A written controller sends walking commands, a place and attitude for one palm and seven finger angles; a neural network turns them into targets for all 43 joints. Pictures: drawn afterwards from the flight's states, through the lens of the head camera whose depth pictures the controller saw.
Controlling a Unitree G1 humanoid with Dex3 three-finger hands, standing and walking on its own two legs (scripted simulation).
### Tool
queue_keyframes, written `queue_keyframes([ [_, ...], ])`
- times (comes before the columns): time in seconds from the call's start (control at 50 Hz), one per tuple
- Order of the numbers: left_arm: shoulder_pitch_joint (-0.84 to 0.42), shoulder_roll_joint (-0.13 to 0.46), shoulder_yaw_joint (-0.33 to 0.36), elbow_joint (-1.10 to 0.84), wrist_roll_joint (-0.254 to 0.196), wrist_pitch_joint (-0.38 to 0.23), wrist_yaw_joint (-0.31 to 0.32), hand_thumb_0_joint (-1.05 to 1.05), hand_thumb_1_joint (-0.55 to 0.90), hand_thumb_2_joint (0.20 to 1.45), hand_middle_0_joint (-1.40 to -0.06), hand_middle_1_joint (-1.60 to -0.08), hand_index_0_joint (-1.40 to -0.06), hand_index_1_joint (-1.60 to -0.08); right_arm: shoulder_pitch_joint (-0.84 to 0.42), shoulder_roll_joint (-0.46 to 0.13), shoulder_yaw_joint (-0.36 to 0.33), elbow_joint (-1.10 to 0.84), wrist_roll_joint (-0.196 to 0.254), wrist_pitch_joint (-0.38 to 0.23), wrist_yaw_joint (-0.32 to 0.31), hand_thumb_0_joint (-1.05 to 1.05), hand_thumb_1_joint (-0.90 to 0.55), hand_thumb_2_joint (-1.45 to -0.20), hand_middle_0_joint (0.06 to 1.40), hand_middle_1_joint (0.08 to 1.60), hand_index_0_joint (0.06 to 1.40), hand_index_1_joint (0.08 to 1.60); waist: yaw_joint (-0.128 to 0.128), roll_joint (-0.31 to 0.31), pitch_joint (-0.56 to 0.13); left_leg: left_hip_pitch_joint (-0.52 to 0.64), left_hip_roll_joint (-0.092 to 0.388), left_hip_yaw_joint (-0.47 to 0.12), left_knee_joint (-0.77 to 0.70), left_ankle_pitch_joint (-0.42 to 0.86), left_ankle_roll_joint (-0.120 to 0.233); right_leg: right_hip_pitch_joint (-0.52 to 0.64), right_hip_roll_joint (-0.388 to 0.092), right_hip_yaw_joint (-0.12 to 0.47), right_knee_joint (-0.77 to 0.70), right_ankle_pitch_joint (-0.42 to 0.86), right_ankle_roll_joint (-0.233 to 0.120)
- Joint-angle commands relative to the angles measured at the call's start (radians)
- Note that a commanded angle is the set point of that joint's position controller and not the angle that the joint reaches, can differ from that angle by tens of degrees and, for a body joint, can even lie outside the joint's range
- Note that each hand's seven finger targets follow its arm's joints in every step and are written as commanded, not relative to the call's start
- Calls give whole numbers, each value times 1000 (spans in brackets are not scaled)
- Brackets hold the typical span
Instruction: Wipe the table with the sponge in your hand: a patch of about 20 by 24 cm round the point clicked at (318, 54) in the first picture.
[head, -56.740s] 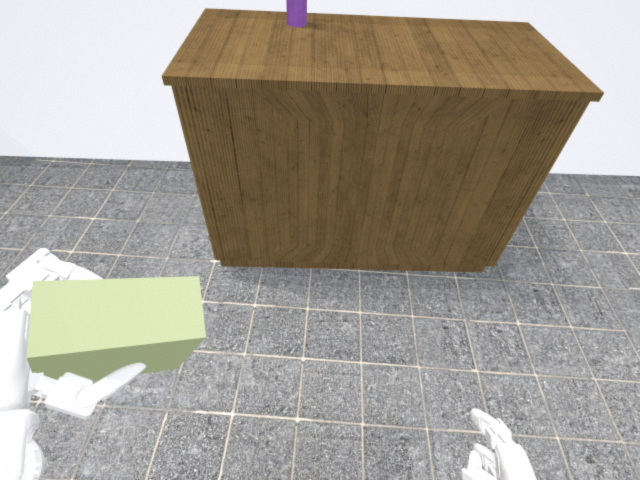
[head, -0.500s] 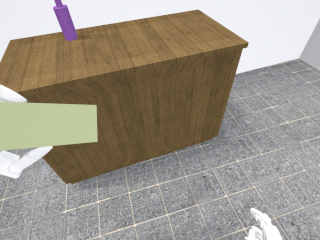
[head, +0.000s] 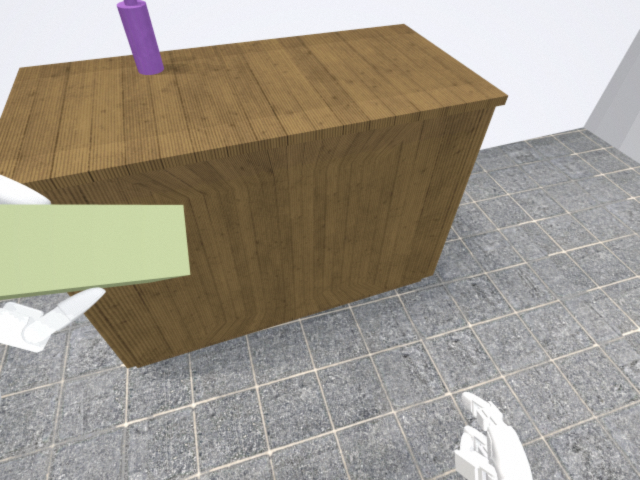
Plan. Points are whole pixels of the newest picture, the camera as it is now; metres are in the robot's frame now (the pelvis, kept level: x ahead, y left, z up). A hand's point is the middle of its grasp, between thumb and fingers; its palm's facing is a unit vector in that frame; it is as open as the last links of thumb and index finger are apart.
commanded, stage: stop stepping back and stand still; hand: left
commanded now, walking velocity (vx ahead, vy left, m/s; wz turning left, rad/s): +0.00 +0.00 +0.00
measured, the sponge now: (116, 251) +0.26 +0.21 +0.21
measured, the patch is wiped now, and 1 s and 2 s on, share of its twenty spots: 0.90 0.90 0.90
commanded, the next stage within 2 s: stand and wait in 0.26 s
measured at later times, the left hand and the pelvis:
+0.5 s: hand (46, 257) +0.23 +0.24 +0.24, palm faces +0.47 -0.81 -0.35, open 10.3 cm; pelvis +0.00 +0.00 +0.00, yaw -1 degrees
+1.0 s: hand (67, 265) +0.22 +0.22 +0.24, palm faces +0.45 -0.81 -0.38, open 10.3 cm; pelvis +0.00 -0.01 +0.00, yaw +0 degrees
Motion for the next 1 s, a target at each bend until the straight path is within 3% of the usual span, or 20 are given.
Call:
queue_keyframes([
  [0.0, -91, 158, 42, -232, 2, -47, 8, 0, 100, 1300, -1200, -1600, -1200, -1600, -135, -130, -49, -174, -3, -53, -5, 0, -900, -900, 200, 300, 200, 300, -8, 45, -103, -30, 95, -132, -152, 8, 32, 50, -71, 89, -60, 53, 17],
  [0.14, -45, 233, 121, -378, 4, -77, 28, 0, 100, 1300, -1200, -1600, -1200, -1600, -137, -123, -45, -164, -19, -69, -5, 0, -900, -900, 200, 300, 200, 300, 3, 146, -173, -5, 108, -136, -167, 146, 26, 88, -63, 55, 12, 131, 14],
  [0.24, -20, 206, 122, -282, -6, -72, 28, 0, 100, 1300, -1200, -1600, -1200, -1600, -123, -124, -54, -149, -12, -64, -4, 0, -900, -900, 200, 300, 200, 300, -5, 97, -178, 27, 97, -109, -113, 219, 11, 90, -77, 74, -20, 183, 10],
  [0.32, -55, 178, 98, -216, -6, -62, 21, 0, 100, 1300, -1200, -1600, -1200, -1600, -115, -129, -60, -146, -3, -51, -6, 0, -900, -900, 200, 300, 200, 300, -12, 49, -150, 15, 90, -101, -113, 125, 9, 76, -81, 95, -54, 153, 12],
  [0.34, -51, 168, 88, -208, -5, -59, 18, 0, 100, 1300, -1200, -1600, -1200, -1600, -118, -132, -61, -151, -3, -51, -7, 0, -900, -900, 200, 300, 200, 300, -13, 64, -147, 19, 87, -102, -115, 124, 10, 72, -84, 96, -55, 150, 9],
  [0.36, -46, 174, 91, -200, -5, -56, 17, 0, 100, 1300, -1200, -1600, -1200, -1600, -118, -128, -59, -151, -1, -47, -8, 0, -900, -900, 200, 300, 200, 300, -11, 32, -141, 16, 89, -101, -113, 127, 12, 71, -84, 99, -60, 154, 12],
  [0.42, -52, 170, 77, -226, -3, -55, 14, 0, 100, 1300, -1200, -1600, -1200, -1600, -125, -131, -61, -159, -2, -43, -7, 0, -900, -900, 200, 300, 200, 300, -10, 19, -139, 8, 82, -97, -110, 95, 15, 65, -91, 112, -76, 130, 11],
  [0.44, -51, 174, 77, -243, 0, -56, 15, 0, 100, 1300, -1200, -1600, -1200, -1600, -131, -134, -61, -165, -4, -44, -9, 0, -900, -900, 200, 300, 200, 300, -9, 55, -139, 8, 79, -96, -114, 98, 16, 63, -95, 113, -74, 125, 7],
  [0.5, -36, 191, 89, -285, 0, -63, 20, 0, 100, 1300, -1200, -1600, -1200, -1600, -132, -128, -60, -163, -7, -44, -9, 0, -900, -900, 200, 300, 200, 300, -5, 42, -156, 10, 78, -95, -110, 99, 19, 69, -95, 117, -74, 123, 6],
  [0.54, -36, 204, 99, -311, -1, -66, 23, 0, 100, 1300, -1200, -1600, -1200, -1600, -137, -132, -60, -167, -10, -47, -10, 0, -900, -900, 200, 300, 200, 300, -5, 78, -146, 0, 76, -101, -113, 92, 18, 60, -100, 121, -76, 104, 2],
  [0.74, -10, 192, 109, -235, -6, -60, 27, 0, 100, 1300, -1200, -1600, -1200, -1600, -117, -137, -69, -163, -1, -43, -11, 0, -900, -900, 200, 300, 200, 300, -9, 57, -167, 25, 76, -95, -94, 142, 13, 77, -100, 121, -76, 135, 4],
  [0.82, -29, 179, 87, -213, -3, -52, 22, 0, 100, 1300, -1200, -1600, -1200, -1600, -117, -136, -68, -163, 2, -36, -10, 0, -900, -900, 200, 300, 200, 300, -12, 19, -131, 9, 73, -89, -92, 84, 15, 48, -101, 133, -106, 85, 8],
  [0.98, -39, 196, 91, -268, 2, -59, 25, 0, 100, 1300, -1200, -1600, -1200, -1600, -123, -132, -62, -165, -5, -41, -11, 0, -900, -900, 200, 300, 200, 300, -6, 46, -130, 3, 78, -96, -120, 49, 21, 41, -92, 125, -99, 43, 7],
])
